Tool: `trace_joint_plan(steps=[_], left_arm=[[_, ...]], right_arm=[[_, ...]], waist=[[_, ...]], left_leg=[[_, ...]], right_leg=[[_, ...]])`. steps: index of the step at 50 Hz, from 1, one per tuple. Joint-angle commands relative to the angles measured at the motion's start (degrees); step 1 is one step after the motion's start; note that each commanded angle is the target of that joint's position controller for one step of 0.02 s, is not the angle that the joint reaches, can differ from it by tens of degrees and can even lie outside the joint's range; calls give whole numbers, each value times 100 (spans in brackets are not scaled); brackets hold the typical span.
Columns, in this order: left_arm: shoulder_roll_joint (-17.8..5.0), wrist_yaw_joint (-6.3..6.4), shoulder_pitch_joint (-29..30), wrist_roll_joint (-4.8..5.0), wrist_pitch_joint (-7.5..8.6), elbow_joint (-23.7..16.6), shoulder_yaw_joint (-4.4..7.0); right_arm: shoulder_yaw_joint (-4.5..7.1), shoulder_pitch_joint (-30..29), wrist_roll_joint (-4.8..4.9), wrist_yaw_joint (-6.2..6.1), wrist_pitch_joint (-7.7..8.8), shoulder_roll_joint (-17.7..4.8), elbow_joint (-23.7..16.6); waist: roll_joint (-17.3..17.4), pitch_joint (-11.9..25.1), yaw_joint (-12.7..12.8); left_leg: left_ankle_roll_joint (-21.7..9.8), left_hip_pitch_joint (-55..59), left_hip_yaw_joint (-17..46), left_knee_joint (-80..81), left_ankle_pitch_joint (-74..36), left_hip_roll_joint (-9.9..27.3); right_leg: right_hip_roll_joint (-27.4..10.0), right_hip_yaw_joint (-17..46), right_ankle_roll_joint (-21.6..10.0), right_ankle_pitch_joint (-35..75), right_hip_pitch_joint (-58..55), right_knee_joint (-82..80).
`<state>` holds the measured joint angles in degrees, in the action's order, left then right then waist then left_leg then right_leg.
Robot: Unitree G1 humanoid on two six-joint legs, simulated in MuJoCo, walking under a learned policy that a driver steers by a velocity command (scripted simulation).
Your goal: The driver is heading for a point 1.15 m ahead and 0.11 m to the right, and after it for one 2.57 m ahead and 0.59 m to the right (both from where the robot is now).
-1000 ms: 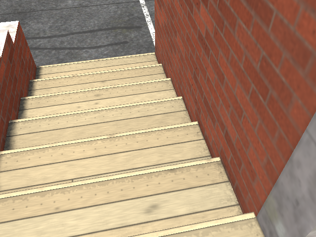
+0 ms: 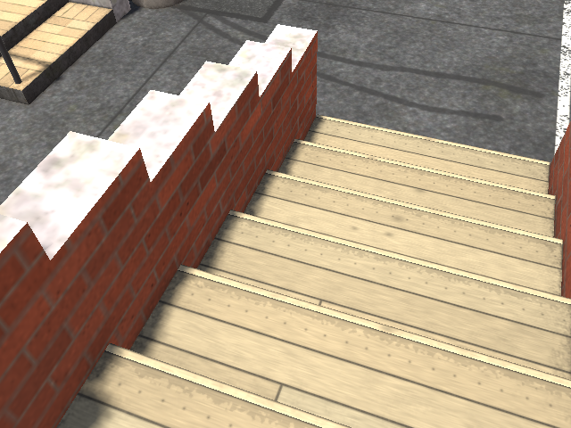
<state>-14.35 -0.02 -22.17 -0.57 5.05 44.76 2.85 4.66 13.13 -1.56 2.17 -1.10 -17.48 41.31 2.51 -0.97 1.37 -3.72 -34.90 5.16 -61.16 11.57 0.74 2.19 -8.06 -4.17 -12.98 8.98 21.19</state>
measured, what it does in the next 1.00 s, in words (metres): goes down: left foot 0.13 m lower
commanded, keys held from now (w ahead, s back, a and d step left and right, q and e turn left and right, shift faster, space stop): w+q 0.10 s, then w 0.32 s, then w+e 0.58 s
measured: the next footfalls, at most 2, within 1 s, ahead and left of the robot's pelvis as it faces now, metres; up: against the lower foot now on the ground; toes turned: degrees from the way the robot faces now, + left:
left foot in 0.46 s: +0.41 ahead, +0.22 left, -0.13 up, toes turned +12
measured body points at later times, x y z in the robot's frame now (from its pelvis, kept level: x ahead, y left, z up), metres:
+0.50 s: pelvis +0.29 +0.12 -0.14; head +0.32 +0.15 +0.30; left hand +0.12 +0.34 -0.28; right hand +0.52 -0.08 -0.24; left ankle +0.38 +0.21 -0.87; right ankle +0.05 -0.08 -0.65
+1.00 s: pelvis +0.50 +0.12 -0.17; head +0.51 +0.11 +0.28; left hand +0.71 +0.34 -0.26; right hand +0.42 -0.12 -0.32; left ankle +0.38 +0.22 -0.87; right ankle +0.53 +0.03 -0.86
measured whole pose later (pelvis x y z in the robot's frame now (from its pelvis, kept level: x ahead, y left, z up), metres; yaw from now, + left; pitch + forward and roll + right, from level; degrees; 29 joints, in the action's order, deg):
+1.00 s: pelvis +0.50 +0.12 -0.17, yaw -7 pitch -1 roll +1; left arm -13.6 -2.7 -3.1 -3.1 -0.7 46.2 3.1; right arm 3.0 25.2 -1.9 -1.4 3.9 -12.0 55.9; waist 0.3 -2.3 -3.4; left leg -0.1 -2.8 -18.0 -38.1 31.9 4.6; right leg -1.5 -4.4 -8.6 -13.5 28.0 52.4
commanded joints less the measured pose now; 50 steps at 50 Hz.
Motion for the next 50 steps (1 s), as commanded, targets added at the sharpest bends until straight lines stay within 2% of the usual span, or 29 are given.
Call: trace_joint_plan(steps=[1, 2, 4, 8, 9, 11, 13, 15, 16, 17, 18, 20, 21, 22, 23, 24, 25, 26, 27, 28, 29, 30, 32, 36, 38, 42, 46, 48, 50], left_arm=[[-624, 42, -111, 27, 89, -224, 110], [-625, 27, -163, 42, 87, -177, 116], [-696, 20, -346, -63, 136, -109, 112], [-675, 2, -721, -96, 54, 13, 82], [-586, 47, -1174, -151, 71, 249, 74], [-707, 124, -1590, -204, 51, 395, 118], [-773, 150, -1941, -296, 67, 541, 143], [-576, 207, -1770, -292, 125, 689, 66], [-517, 187, -1345, -262, 130, 629, 16], [-508, 160, -957, -155, 113, 607, -20], [-603, 148, -849, -84, 99, 636, -5], [-685, 148, -698, -49, 44, 708, 22], [-813, 162, -788, -47, -29, 808, 53], [-896, 162, -933, -9, -107, 954, 100], [-498, 187, -1297, 22, -143, 1221, 111], [-31, 203, -2042, 307, -24, 1108, 14], [-231, 232, -2042, 438, 56, 1018, 42], [-346, 294, -1599, 345, -29, 893, 29], [-312, 284, -941, 12, -147, 842, -11], [-419, 197, -844, -175, -243, 836, 27], [-470, 118, -747, -349, -336, 932, 94], [-278, 36, -572, -282, -444, 919, 76], [68, -49, -141, -220, -488, 781, 0], [44, -161, 699, -209, -466, 455, -75], [-99, -233, 924, -183, -490, 420, -35], [-239, -246, 1737, -309, -569, 89, 36], [-220, -250, 2343, -314, -547, -208, 67], [-150, -280, 2139, -254, -543, -199, 61], [-220, -259, 967, -204, -543, 158, 156]], right_arm=[[-46, -44, -36, 73, 0, 20, -319], [-71, -182, -24, 93, 1, 34, -337], [-9, -276, -68, 93, 13, -106, -279], [-37, -871, -113, 106, 58, -22, -312], [-11, -1103, -156, 52, 53, -14, -298], [-12, -1547, -204, -62, 115, -55, -400], [-22, -2259, -116, -95, 281, -45, -577], [-60, -2564, -118, 24, 413, -42, -659], [-132, -2516, -37, 125, 403, 133, -570], [-179, -2188, -12, 246, 377, 288, -384], [-166, -1808, 6, 308, 308, 287, -142], [-56, -709, -42, 169, 145, 12, 470], [4, 180, -123, 47, 125, -120, 864], [117, 1254, -246, -55, 155, -400, 1299], [228, 1621, -311, -107, 207, -725, 1482], [83, 1668, -330, -98, 375, -1020, 1271], [128, 2003, -98, -61, 378, -970, 1279], [147, 1645, -29, -108, 354, -915, 1270], [79, 842, -27, -206, 409, -563, 1138], [-44, 306, 15, -214, 503, -187, 920], [-79, 253, 61, -244, 591, -44, 954], [-80, 385, 59, -242, 665, -68, 1053], [-42, 609, 41, -253, 813, -151, 1219], [-87, 709, 105, -301, 772, -23, 1207], [-82, 826, 23, -304, 757, -44, 1230], [-44, 1581, 45, -383, 663, -29, 1410], [7, 1915, -69, -428, 536, -205, 1446], [14, 1612, -68, -391, 518, -300, 1340], [46, 1076, 14, -355, 506, -534, 1177]], waist=[[-571, -129, -154], [-612, -109, -118], [-609, 9, -85], [-748, -294, 123], [-814, -444, 308], [-827, -590, 547], [-740, -880, 848], [-453, -1138, 719], [-330, -1075, 580], [-293, -986, 409], [-311, -817, 327], [-397, -544, -72], [-383, -109, -422], [-131, 423, -955], [854, 670, -1065], [1088, 1513, -496], [888, 2383, -726], [809, 1987, -667], [645, 1083, -427], [363, 829, -199], [277, 391, -35], [158, -88, 87], [175, -222, 150], [331, 22, 139], [212, 37, 103], [-78, -382, -272], [-25, -613, -564], [72, -503, -399], [144, 22, 202]], left_leg=[[44, -503, 34, 175, -716, 100], [52, -575, -18, 377, -933, 137], [-73, -770, -77, 69, -1641, 141], [-186, -636, -414, 423, -1569, 46], [-256, -1425, 125, 514, -1907, 197], [-248, -2519, 335, 638, -1251, 167], [-208, -3322, 237, 1156, -1172, 200], [-163, -2719, 154, 2212, -2123, 398], [-148, -1298, -428, 2909, -3001, 337], [-206, 290, -642, 3218, -3742, 309], [-194, 1127, -700, 3171, -4055, 249], [-192, 1805, -794, 3445, -3722, 203], [-229, 2668, -925, 3700, -3403, 78], [-235, 4200, -1113, 3909, -3444, 54], [-452, 5234, -335, 3681, -3482, 736], [-409, 6344, 256, 1369, -7674, 1881], [-763, 6608, 1020, 1646, -7328, 2511], [-978, 5563, 1763, 3211, -3215, 2647], [-1042, 4318, 1729, 3965, -813, 2357], [-928, 3229, 1550, 4260, -284, 2218], [-940, 2296, 1385, 4271, -988, 2229], [-913, 1461, 978, 4432, -1373, 2020], [-930, 1282, 636, 4445, -1649, 1847], [-677, 1700, -392, 4438, -2799, 1561], [-556, 1876, -609, 4325, -2475, 1561], [-632, 3217, -670, 4053, -1961, 1813], [-611, 3885, -906, 3578, -2587, 1980], [-458, 3462, -1320, 3098, -3512, 1896], [-246, 2282, -1934, 1612, -4633, 1568]], right_leg=[[-1630, 968, -591, 1974, -175, -999], [-1571, 793, -548, 1967, -293, -970], [-1683, 587, -589, 2404, -623, -560], [-1652, 281, -532, 2428, -497, -144], [-1830, 588, -532, 2232, -1314, 31], [-2139, 926, -555, 2367, -2425, 274], [-2169, 1071, -613, 1877, -2981, 352], [-2100, 845, -469, 1553, -2314, 351], [-1787, 453, -379, 874, -1139, 235], [-1607, 184, -323, 357, 16, 233], [-1563, 72, -327, 226, 363, 419], [-1453, -33, -279, 1118, -130, 1672], [-1304, -21, -272, 1834, -265, 2962], [-1026, -124, -170, 1659, 333, 4884], [-233, 155, -15, -2850, 1663, 7815], [-100, 1496, -28, -4052, 2995, 8955], [-173, 1963, 25, -3214, 3398, 8705], [-304, 1347, 123, -2257, 3787, 7976], [-575, 1110, 145, -1640, 3829, 7759], [-654, 1202, 91, -888, 3114, 6920], [-823, 1372, 83, -491, 2549, 6320], [-816, 1328, 138, -388, 2247, 5818], [-819, 1381, 235, 174, 2355, 5067], [-663, 1036, 14, 1113, 2133, 3669], [-570, 857, -148, 1946, 2027, 3938], [-629, 949, -306, 1298, 3262, 3817], [-593, 617, -361, 273, 3535, 3599], [-394, 271, -404, -231, 2596, 3264], [189, -272, -577, -577, 335, 2862]])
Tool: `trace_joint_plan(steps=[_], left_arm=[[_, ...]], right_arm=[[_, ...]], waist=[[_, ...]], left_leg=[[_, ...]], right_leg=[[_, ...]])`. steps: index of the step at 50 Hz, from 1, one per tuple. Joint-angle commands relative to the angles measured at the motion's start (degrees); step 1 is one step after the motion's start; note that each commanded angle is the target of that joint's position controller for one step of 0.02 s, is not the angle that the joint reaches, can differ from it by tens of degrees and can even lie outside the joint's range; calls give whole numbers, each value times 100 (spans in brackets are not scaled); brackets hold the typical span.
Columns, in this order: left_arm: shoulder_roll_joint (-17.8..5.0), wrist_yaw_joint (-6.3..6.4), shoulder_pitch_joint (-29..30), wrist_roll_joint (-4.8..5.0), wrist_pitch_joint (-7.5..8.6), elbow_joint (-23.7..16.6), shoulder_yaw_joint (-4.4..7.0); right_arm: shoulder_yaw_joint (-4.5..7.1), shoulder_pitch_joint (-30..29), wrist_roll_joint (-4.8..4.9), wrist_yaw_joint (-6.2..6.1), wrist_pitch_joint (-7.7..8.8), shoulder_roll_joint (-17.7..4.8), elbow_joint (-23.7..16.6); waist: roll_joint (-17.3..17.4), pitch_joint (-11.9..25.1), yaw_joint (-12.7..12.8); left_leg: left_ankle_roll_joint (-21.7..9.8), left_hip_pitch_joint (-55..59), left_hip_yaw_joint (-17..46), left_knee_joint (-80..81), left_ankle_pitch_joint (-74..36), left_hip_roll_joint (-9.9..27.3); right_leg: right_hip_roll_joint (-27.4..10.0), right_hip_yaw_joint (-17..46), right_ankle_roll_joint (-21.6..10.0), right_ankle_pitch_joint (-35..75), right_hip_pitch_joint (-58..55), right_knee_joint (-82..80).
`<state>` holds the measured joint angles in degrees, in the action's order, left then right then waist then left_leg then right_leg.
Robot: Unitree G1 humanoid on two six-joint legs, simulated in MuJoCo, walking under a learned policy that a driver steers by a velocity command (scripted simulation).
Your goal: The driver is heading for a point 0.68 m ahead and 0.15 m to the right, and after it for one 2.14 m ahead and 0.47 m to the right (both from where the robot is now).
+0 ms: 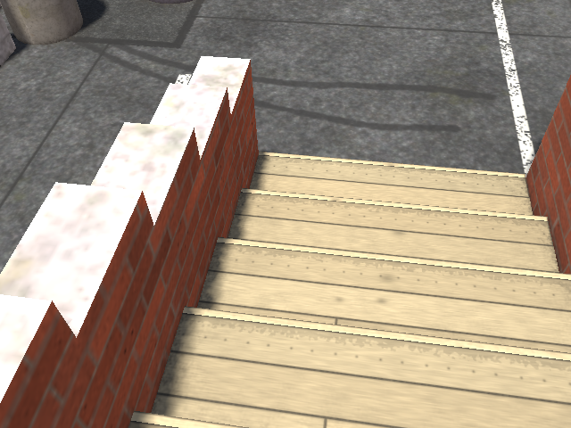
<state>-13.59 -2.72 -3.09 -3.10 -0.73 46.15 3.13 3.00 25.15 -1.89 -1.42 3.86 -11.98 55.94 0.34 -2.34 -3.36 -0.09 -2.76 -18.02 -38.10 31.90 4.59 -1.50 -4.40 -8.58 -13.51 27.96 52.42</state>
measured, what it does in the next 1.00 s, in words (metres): goes down, turning right: right foot, then left foot 0.13 m lower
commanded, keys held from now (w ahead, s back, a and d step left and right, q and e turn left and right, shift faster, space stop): w+e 0.68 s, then w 0.26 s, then no key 0.06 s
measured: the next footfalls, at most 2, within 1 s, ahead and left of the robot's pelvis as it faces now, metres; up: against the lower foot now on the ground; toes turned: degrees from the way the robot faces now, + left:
right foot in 0.02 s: +0.08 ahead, -0.09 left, +0.00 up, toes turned -6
left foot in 0.46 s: +0.38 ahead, +0.05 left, -0.13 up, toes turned -17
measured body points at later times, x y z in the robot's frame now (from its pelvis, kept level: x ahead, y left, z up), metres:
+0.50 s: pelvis +0.26 -0.01 -0.09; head +0.26 +0.00 +0.36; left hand +0.29 +0.27 -0.23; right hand +0.39 -0.29 -0.18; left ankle +0.34 +0.06 -0.84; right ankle +0.06 -0.09 -0.68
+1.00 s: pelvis +0.46 -0.13 -0.16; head +0.49 -0.17 +0.29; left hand +0.78 -0.06 -0.25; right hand +0.23 -0.26 -0.29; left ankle +0.34 +0.07 -0.84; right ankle +0.56 -0.33 -0.87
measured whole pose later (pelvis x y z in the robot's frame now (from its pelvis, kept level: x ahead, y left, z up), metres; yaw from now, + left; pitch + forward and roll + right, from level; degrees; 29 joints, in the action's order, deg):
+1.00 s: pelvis +0.46 -0.13 -0.16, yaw -29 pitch +1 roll +4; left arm -13.9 -3.5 3.5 -1.7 2.2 49.0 3.1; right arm 2.2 33.4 -2.5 -1.3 5.5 -11.7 58.6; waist -1.7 -3.8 -7.9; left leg 2.2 1.7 -11.3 -37.9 39.3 1.5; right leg -3.7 2.1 -5.5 18.2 34.2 33.1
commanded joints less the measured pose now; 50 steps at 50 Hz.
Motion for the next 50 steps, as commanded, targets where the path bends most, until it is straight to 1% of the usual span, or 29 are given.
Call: trace_joint_plan(steps=[1, 2, 3, 4, 5, 7, 9, 11, 15, 18, 20, 22, 23, 24, 25, 26, 27, 28, 29, 30, 33, 36, 39, 41, 42, 45, 47, 48, 50], left_arm=[[-496, 75, -2166, 60, 96, 388, 240], [-1417, 179, -2671, 101, 178, 622, 463], [-1564, 202, -2846, 344, 255, 574, 405], [-1626, 300, -2822, 298, 238, 618, 442], [-1351, 345, -2260, 262, 172, 476, 396], [-1072, 308, -1480, 171, 247, 299, 291], [-1124, 284, -1317, 86, 374, 320, 312], [-887, 296, -1713, 264, 560, 526, 234], [-716, 243, -1644, 326, 485, 460, 190], [-692, 363, -2120, 166, 314, 469, 153], [-781, 521, -2414, 59, 276, 490, 157], [-796, 622, -2386, 80, 182, 564, 144], [-702, 594, -2428, 122, 151, 570, 134], [-428, 518, -2700, 322, 183, 502, 145], [-406, 575, -3491, 502, 173, 504, 140], [-550, 600, -2980, 383, 295, 491, 136], [-722, 580, -2418, 189, 238, 216, 188], [-1067, 484, -1697, -38, 192, 176, 274], [-1013, 377, -1414, -98, 147, 79, 301], [-777, 283, -1291, 51, 92, 138, 273], [-288, 138, -1069, 22, 40, 74, 201], [-151, 82, -850, 89, -6, 7, 129], [-274, 26, -784, 46, -33, 202, 168], [-300, -9, -272, 22, 6, 163, 138], [-261, 11, 213, 18, 87, 76, 134], [-347, 40, 1382, 32, 335, -191, 116], [-267, -18, 1572, 63, 404, -285, 50], [-185, -79, 1617, 180, 427, -245, -20], [-29, -169, 831, 200, 393, 162, -85]], right_arm=[[237, -516, 121, 49, 21, -1213, -390], [207, -894, 73, 148, 78, -758, -708], [200, -1169, -6, 155, 189, -822, -1067], [163, -1446, 25, 135, 223, -809, -1192], [197, -1378, 75, 110, 187, -900, -1027], [226, -1198, -17, 88, -31, -887, -883], [192, -1053, -87, 137, -284, -665, -733], [250, -1839, -22, 186, -262, -808, -976], [82, -2146, -16, 366, -180, -465, -1040], [-12, -2513, 42, 311, -203, -417, -1301], [-15, -2503, 92, 181, -40, -531, -1301], [49, -1408, 174, 82, 109, -664, -944], [173, -477, 96, 84, 136, -934, -650], [213, 146, 15, 139, 153, -1181, -559], [186, 493, 11, 233, 132, -1181, -601], [136, -31, 94, 274, 122, -822, -888], [293, -441, 58, 207, 132, -1239, -943], [156, -801, 89, 162, 137, -727, -1045], [135, -697, 25, 145, 224, -767, -1007], [85, -689, 72, 101, 253, -642, -846], [135, -488, 95, 73, 331, -775, -620], [122, -257, 141, 123, 221, -693, -513], [84, 176, 36, 154, 174, -616, -338], [90, 426, 34, 141, 101, -638, -244], [62, 845, 4, 79, 145, -491, -25], [84, 1347, -97, -23, 251, -707, 114], [48, 1242, -105, -21, 265, -643, 137], [2, 930, -114, -18, 269, -445, 59], [-20, 687, 8, -2, 152, -522, 110]], waist=[[325, 563, 1340], [-1613, 458, 1423], [-1604, 503, 1250], [-826, 346, 1142], [66, -24, 795], [201, -258, 214], [-95, -148, 61], [-70, -238, 271], [-214, 177, 471], [-478, -172, 761], [-411, -391, 879], [-209, -279, 439], [156, -32, 117], [915, 646, 72], [953, 1485, 310], [571, 1201, 219], [1686, 1053, 156], [597, 332, 206], [769, -17, 158], [274, -479, 409], [525, -262, 504], [517, 0, 475], [354, -1, 419], [434, -236, 225], [554, -431, -22], [306, -548, -532], [465, -594, -472], [-57, -741, -417], [47, -613, -224]], left_leg=[[-503, -2040, 366, -2315, -6404, 1041], [-109, -3889, 301, -4951, -1210, -131], [-67, -5105, 1469, -5176, -5, -338], [-3, -5364, 1855, -4583, -327, -178], [15, -5027, 1937, -4052, -699, -32], [138, -3966, 2091, -2910, -824, 184], [120, -2911, 1772, -2277, -1664, 13], [49, -3340, 2056, -1294, -3282, 29], [-107, -1287, 1673, 314, -5637, -469], [-48, -1529, 1850, 816, -4973, -546], [17, -1936, 2263, 1795, -4698, -309], [42, -708, 2219, 2679, -5496, -156], [1, 435, 2232, 2536, -5731, 42], [-141, 1882, 2655, 1077, -7719, 743], [-339, 3100, 3193, -87, -7328, 1607], [-393, 2227, 2867, 322, -6151, 1628], [-1258, 1382, 4163, 1303, -2244, 2149], [-1288, 286, 4204, 2088, -816, 1813], [-1452, -351, 4401, 2013, -1461, 1936], [-1257, -1150, 3549, 2130, -2681, 1551], [-1189, -1173, 2875, 2042, -3979, 1248], [-1131, -831, 2281, 1984, -4690, 1133], [-1040, -468, 2033, 1633, -4173, 1053], [-1032, -254, 1944, 1623, -3998, 1054], [-990, 616, 2242, 1396, -3651, 1130], [-1050, 1882, 2361, 956, -3125, 1145], [-1105, 1332, 2286, 899, -3413, 1199], [-902, 504, 1895, 874, -2500, 840], [-759, -850, 1643, 481, -2305, 647]], right_leg=[[701, -393, -362, -342, -3153, -810], [-665, 1961, -918, 686, -3970, -2174], [-1365, 3879, -1366, 2546, -4264, -2745], [-1652, 3981, -1386, 1945, -4090, -3049], [-1626, 3646, -1251, 1783, -3313, -3029], [-1332, 3056, -1099, 1964, -1899, -2769], [-927, 2383, -942, 1517, -1076, -2988], [-540, 2291, -764, 776, -1249, -2881], [82, 1761, -361, -606, -142, -2392], [48, 2161, -287, -946, -529, -1590], [-4, 2575, -381, -458, -1475, -909], [285, 2343, -334, -264, -1176, 524], [531, 1960, -298, -933, -465, 1753], [1046, 1428, -130, -3257, 759, 3803], [746, 1367, -131, -3487, 1717, 4895], [345, 1330, -101, -2012, 2024, 4126], [281, 1018, 147, -1260, 2358, 4303], [-12, 1109, 287, -604, 2390, 3822], [-79, 1251, 394, -415, 2205, 3510], [-211, 1379, 590, 130, 1777, 2343], [-175, 1139, 630, 518, 1350, 1168], [-100, 900, 424, 918, 1186, 701], [92, 847, 203, 1508, 1296, 784], [141, 592, 134, 1213, 1434, 584], [-49, 1300, 94, 1953, 2297, 335], [28, 1190, 182, 2116, 3409, -709], [-163, 763, 210, 2061, 2762, -1042], [-358, 656, 349, 3283, 1749, -2420], [-164, 238, 402, 4130, -637, -2765]])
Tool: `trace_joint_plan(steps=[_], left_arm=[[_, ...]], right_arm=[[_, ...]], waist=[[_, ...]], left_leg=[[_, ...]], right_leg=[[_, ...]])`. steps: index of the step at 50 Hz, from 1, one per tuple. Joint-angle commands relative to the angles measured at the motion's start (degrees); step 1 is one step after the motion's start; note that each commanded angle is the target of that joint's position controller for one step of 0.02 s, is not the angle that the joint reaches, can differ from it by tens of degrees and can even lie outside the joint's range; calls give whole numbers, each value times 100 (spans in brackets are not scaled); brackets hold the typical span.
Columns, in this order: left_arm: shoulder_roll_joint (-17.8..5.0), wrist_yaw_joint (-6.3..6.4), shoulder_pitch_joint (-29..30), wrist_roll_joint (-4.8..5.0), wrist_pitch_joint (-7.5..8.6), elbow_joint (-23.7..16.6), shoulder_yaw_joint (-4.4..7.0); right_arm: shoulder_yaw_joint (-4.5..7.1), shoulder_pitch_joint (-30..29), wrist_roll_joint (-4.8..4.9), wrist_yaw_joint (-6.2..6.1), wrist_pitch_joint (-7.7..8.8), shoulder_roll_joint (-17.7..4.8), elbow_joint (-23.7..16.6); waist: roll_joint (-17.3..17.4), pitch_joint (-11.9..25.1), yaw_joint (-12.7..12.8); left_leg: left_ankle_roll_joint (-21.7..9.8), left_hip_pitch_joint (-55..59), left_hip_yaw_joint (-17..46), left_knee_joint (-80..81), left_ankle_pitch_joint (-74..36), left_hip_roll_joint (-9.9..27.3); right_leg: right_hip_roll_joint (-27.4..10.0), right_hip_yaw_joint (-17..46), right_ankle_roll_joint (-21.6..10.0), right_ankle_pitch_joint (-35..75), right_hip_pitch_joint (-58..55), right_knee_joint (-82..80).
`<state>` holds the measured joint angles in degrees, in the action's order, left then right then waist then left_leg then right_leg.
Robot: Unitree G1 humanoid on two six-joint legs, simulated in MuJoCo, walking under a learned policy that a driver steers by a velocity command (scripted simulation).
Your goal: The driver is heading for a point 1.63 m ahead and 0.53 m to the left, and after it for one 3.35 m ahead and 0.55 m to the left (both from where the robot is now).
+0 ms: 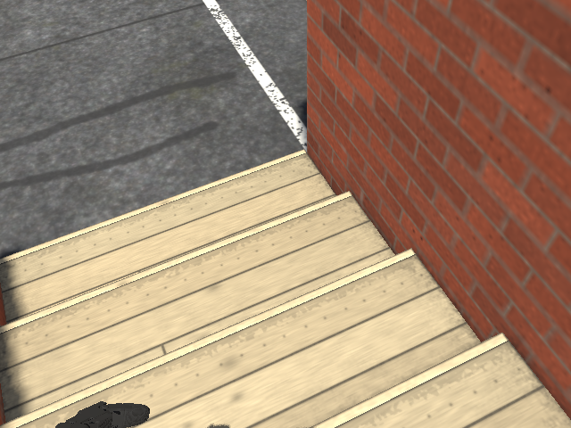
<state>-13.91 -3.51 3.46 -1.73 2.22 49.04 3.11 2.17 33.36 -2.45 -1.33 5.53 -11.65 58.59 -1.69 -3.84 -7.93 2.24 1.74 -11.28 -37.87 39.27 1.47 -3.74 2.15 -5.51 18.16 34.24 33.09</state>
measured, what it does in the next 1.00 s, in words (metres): goes down, turning left: right foot 0.13 m lower, then left foot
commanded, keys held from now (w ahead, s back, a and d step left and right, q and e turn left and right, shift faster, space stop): no key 0.12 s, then q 0.88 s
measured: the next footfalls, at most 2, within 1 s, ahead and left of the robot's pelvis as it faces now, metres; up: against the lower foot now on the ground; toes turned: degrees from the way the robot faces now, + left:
right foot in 0.08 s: +0.23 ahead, -0.12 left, -0.13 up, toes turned -4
left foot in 0.62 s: +0.19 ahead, +0.05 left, -0.13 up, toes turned +15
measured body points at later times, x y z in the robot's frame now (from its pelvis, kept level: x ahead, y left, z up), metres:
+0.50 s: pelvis +0.15 -0.05 -0.08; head +0.15 -0.07 +0.37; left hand +0.14 +0.21 -0.21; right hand +0.34 -0.26 -0.19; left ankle +0.22 +0.07 -0.76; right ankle +0.19 -0.11 -0.81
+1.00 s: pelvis +0.16 -0.05 -0.08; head +0.18 -0.02 +0.37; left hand +0.22 +0.26 -0.18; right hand +0.36 -0.27 -0.18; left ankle +0.15 +0.04 -0.81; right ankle +0.28 -0.15 -0.76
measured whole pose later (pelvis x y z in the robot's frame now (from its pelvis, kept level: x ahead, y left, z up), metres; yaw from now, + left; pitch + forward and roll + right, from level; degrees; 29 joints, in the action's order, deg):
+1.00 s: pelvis +0.16 -0.05 -0.08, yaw +26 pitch +2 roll -1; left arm -15.6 0.7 -5.8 -1.8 -4.5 37.3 1.4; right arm 3.1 16.2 -1.1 -0.2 -3.8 -16.2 37.4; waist -0.9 -1.5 -3.0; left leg -3.2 -18.7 9.0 -30.2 12.5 -6.0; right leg 1.5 4.1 2.9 -16.5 32.6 50.6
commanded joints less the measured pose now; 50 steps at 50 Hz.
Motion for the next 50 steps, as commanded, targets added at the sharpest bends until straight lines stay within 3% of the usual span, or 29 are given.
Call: trace_joint_plan(steps=[1, 3, 4, 5, 6, 7, 8, 9, 10, 11, 12, 13, 16, 18, 21, 23, 28, 29, 31, 32, 33, 34, 35, 36, 37, 39, 42, 46, 50], left_arm=[[-194, -32, -538, 43, 77, 192, -32], [-568, 110, -2623, -209, 86, 1078, 111], [-983, 143, -3145, -220, 85, 1323, 221], [-1427, 172, -3429, -145, 133, 1208, 238], [-1349, 200, -3359, 64, 62, 1075, 264], [-989, 269, -2916, 151, -24, 1000, 156], [-727, 385, -2296, 131, -20, 779, 72], [-619, 482, -1990, 130, 4, 664, 32], [-577, 533, -1996, 204, 60, 636, -15], [-563, 507, -1745, 123, 141, 575, -32], [-634, 502, -1704, 64, 201, 556, -12], [-604, 524, -1711, 62, 231, 562, -41], [-395, 598, -1975, 121, 234, 576, -127], [-429, 654, -1958, 200, 199, 464, -134], [-473, 678, -2187, 200, 72, 306, -121], [-614, 617, -2240, 81, -92, 128, -58], [-924, 705, -2415, -86, -420, -279, 98], [-985, 734, -2373, -71, -447, -325, 123], [-1007, 704, -2286, -17, -477, -353, 158], [-721, 624, -2363, -12, -455, -429, 118], [-474, 608, -1515, 91, -399, -1166, 33], [-714, 585, -908, -43, -430, -1221, 77], [-536, 562, -1181, 80, -439, -1204, 56], [-584, 555, -1369, 125, -408, -1116, 54], [-701, 552, -1465, 69, -415, -1110, 93], [-698, 504, -1596, -80, -524, -1066, 103], [-567, 435, -1290, -22, -630, -1302, 33], [-473, 418, -709, -29, -606, -1572, -83], [-514, 434, -549, 30, -552, -1759, -142]], right_arm=[[97, -275, 80, -16, -43, -704, -180], [131, -189, 221, -9, -98, -841, -51], [162, 26, 328, -55, -195, -627, 93], [129, 1258, 710, -183, -191, -210, 46], [124, 879, 787, -250, -120, -439, -122], [132, 384, 570, -277, -205, -509, -189], [71, 210, 329, -249, -323, -346, -183], [55, -99, 11, -176, -469, -318, -261], [73, -345, -178, -118, -633, -359, -373], [79, -648, -174, -84, -703, -323, -561], [66, -817, -116, -73, -760, -240, -658], [18, -1053, -50, -36, -793, -87, -850], [60, -1247, -44, -37, -803, -207, -1047], [41, -1556, -33, 25, -846, -180, -1243], [-28, -2256, -10, 134, -963, -131, -1571], [-22, -2630, 52, 244, -1022, -262, -1791], [-22, -3153, 180, 342, -897, -331, -2245], [-22, -3066, 206, 344, -843, -314, -2285], [0, -2498, 273, 279, -714, -338, -2200], [113, -2045, 236, 224, -639, -682, -2151], [353, -1765, 222, 195, -730, -1634, -2272], [305, -1174, 156, 95, -754, -1408, -2062], [273, -1419, 119, -1, -785, -1384, -2060], [236, -1866, 101, -37, -834, -1198, -2156], [220, -2211, 200, -49, -838, -1131, -2279], [170, -2344, 243, 22, -823, -977, -2342], [255, -2165, 240, 70, -800, -1177, -2345], [325, -1916, 153, 55, -854, -1342, -2482], [373, -1859, 88, 139, -867, -1490, -2625]], waist=[[197, -307, 534], [-239, 649, 1434], [-834, 856, 1604], [-1145, 2267, 1049], [-893, 2864, 1400], [-181, 2352, 1219], [-127, 1914, 990], [-283, 1599, 907], [-333, 1270, 822], [-22, 892, 624], [-129, 784, 549], [72, 551, 409], [-99, 684, 352], [-257, 737, 324], [-489, 603, 623], [-572, 511, 778], [-415, 238, 1260], [-300, 277, 1231], [187, 528, 905], [1010, 777, 796], [2183, 627, 333], [820, 443, 115], [838, 542, 465], [620, 520, 744], [615, 576, 892], [594, 927, 967], [561, 877, 902], [859, 663, 555], [1057, 693, 509]], left_leg=[[-978, -1194, 904, -278, -3564, 923], [-804, -1911, 542, -3104, -3686, 455], [-610, -3070, 364, -5590, 847, -327], [-471, -4299, 1562, -7259, 1886, -485], [-492, -4807, 1860, -7140, 1225, -324], [-444, -5105, 1563, -6806, 618, -142], [-392, -5097, 1402, -6316, -123, 23], [-360, -4682, 1325, -6481, -513, 52], [-347, -4237, 1273, -6573, -670, 12], [-353, -4121, 1540, -5803, -1608, 65], [-339, -4069, 1425, -5921, -1744, -59], [-201, -3942, 1508, -5052, -2314, -15], [-133, -3965, 1560, -4070, -2969, -81], [-190, -3919, 1473, -3179, -3396, -69], [-248, -3562, 1186, -2000, -3612, -146], [-289, -3363, 1007, -1837, -3125, -186], [-512, -2905, 622, -489, -1338, -272], [-609, -2632, 596, -145, -1302, -286], [-731, -1379, 880, 1198, -2259, -257], [-941, -388, 2187, 1849, -2571, 647], [-1971, 18, 4902, 2100, -4390, 2277], [-2322, 332, 4500, 1848, -5639, 2121], [-2325, 114, 3830, 1627, -6152, 1911], [-2088, -126, 3310, 1608, -6013, 1484], [-1859, -353, 2997, 1630, -5956, 1191], [-1683, -784, 2709, 1588, -6091, 841], [-1565, -1144, 2880, 1684, -4860, 674], [-1444, -1272, 3432, 1781, -2827, 552], [-1479, -1631, 3866, 1657, -2984, 559]], right_leg=[[91, -415, 53, 873, -1715, -1027], [263, -831, -4, 1424, -4192, -1394], [-500, -233, -191, 3093, -5221, -1044], [-1986, 781, -489, 6638, -6993, 1180], [-2413, 1323, -766, 6158, -6960, 806], [-2178, 1347, -762, 3882, -6079, 185], [-2081, 1388, -879, 1662, -5035, -331], [-2102, 1515, -1113, 695, -3818, -846], [-2143, 1515, -1266, 750, -2739, -1113], [-1877, 1116, -1080, 315, -1917, -1233], [-1816, 982, -1076, 525, -1481, -1199], [-1569, 607, -1011, 326, -1026, -1385], [-1447, 364, -991, 541, -1353, -1328], [-1320, 78, -735, 341, -1643, -1354], [-1147, -247, -450, -711, -1850, -1443], [-1228, -302, -455, -1606, -1854, -1457], [-1559, 36, -624, -3625, -2116, -1416], [-1601, 57, -579, -3520, -2131, -1258], [-1447, -363, -79, -2902, -1682, -401], [-1019, -971, 377, -3754, -858, 946], [385, -1238, 798, -5761, 1161, 1885], [329, -250, 876, -5666, 1650, 2772], [306, -51, 882, -5243, 1548, 3122], [259, 34, 903, -4629, 1432, 3182], [229, 84, 914, -4139, 1199, 3082], [365, -47, 949, -3792, 581, 3344], [425, -39, 970, -3508, 551, 3125], [519, 47, 898, -3264, 526, 2039], [742, 27, 779, -3642, -199, 1562]])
